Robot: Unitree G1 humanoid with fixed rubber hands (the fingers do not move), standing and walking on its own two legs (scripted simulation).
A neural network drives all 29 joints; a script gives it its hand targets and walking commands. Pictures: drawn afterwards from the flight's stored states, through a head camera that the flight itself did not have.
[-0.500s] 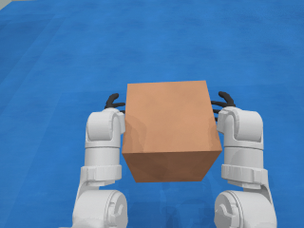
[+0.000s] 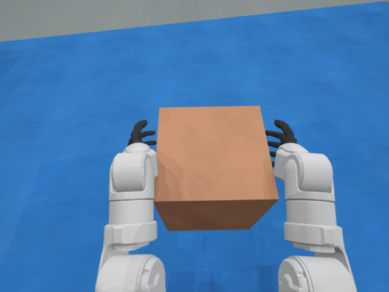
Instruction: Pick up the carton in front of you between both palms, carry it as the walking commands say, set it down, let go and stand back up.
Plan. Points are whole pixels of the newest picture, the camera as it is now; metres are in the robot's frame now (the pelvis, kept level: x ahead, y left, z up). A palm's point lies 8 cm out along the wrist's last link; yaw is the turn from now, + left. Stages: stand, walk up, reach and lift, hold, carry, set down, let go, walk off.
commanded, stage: carry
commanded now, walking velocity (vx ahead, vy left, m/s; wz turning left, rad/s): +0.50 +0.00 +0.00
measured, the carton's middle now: (209, 174) +0.38 -0.02 +0.04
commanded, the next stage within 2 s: none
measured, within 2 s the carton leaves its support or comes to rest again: neither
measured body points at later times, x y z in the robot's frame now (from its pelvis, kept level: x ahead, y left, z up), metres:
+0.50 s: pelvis +0.36 +0.00 +0.01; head +0.41 -0.02 +0.46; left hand +0.73 +0.11 +0.09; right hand +0.69 -0.18 +0.08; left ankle +0.36 +0.09 -0.73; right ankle +0.28 -0.10 -0.64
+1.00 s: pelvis +0.73 -0.05 +0.00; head +0.73 -0.06 +0.45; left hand +1.01 +0.10 +0.10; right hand +1.02 -0.19 +0.09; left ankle +0.83 +0.05 -0.72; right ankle +0.59 -0.15 -0.73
